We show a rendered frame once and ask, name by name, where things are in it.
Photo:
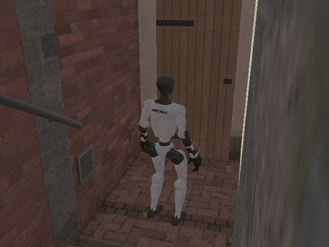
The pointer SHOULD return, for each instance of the right robot hand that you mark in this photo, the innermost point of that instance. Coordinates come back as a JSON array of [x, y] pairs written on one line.
[[197, 162]]

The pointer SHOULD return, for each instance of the left robot hand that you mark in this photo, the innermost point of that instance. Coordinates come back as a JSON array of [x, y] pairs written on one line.
[[147, 143]]

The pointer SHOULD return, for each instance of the robot right upper arm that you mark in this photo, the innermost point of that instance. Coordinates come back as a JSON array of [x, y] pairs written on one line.
[[180, 112]]

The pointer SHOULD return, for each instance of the right robot foot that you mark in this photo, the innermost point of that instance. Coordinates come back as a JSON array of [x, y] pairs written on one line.
[[176, 221]]

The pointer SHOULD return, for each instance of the robot left upper arm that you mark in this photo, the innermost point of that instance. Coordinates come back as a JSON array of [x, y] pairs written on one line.
[[145, 113]]

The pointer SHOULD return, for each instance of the left robot thigh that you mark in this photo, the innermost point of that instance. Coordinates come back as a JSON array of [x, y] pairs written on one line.
[[159, 164]]

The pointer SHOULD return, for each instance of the robot left forearm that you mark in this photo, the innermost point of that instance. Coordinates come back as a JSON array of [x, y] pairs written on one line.
[[143, 133]]

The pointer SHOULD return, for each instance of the robot right forearm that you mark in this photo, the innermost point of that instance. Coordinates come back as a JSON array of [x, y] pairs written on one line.
[[189, 146]]

